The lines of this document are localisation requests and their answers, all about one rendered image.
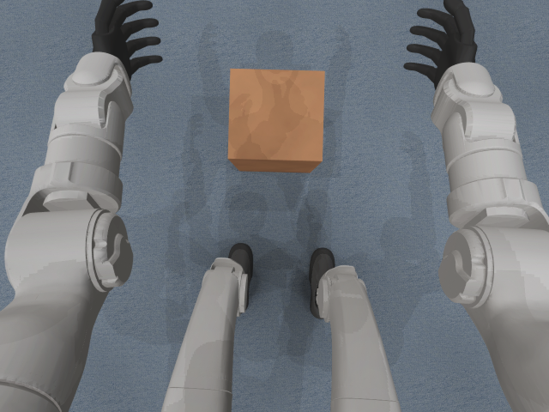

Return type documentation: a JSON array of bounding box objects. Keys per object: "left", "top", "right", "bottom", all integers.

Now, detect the right robot hand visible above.
[{"left": 403, "top": 0, "right": 478, "bottom": 90}]

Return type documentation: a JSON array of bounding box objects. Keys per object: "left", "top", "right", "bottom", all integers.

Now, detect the left robot thigh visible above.
[{"left": 161, "top": 266, "right": 248, "bottom": 412}]

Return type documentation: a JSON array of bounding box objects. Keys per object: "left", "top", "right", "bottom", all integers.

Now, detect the left robot upper arm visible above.
[{"left": 0, "top": 209, "right": 133, "bottom": 412}]

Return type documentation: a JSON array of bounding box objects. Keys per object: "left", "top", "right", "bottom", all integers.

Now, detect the carton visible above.
[{"left": 228, "top": 69, "right": 325, "bottom": 173}]

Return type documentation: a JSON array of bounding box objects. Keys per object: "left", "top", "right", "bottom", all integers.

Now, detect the right robot upper arm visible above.
[{"left": 438, "top": 225, "right": 549, "bottom": 412}]

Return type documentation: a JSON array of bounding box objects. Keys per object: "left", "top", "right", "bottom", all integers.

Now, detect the robot right foot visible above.
[{"left": 309, "top": 248, "right": 335, "bottom": 319}]

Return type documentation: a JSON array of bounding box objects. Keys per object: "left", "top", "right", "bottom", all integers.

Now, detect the left robot hand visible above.
[{"left": 92, "top": 0, "right": 163, "bottom": 80}]

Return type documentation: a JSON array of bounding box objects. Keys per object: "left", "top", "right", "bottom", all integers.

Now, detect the right robot forearm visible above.
[{"left": 431, "top": 63, "right": 549, "bottom": 232}]

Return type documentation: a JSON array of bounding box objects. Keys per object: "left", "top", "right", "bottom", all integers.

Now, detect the left robot forearm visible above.
[{"left": 4, "top": 51, "right": 134, "bottom": 288}]

